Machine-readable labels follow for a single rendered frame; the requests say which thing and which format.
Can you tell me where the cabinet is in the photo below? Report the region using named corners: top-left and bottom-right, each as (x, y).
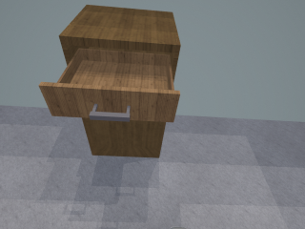
top-left (59, 5), bottom-right (181, 158)

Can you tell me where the handle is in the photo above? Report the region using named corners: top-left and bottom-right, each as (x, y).
top-left (89, 103), bottom-right (131, 122)

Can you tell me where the drawer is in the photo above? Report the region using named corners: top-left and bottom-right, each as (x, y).
top-left (38, 48), bottom-right (180, 123)

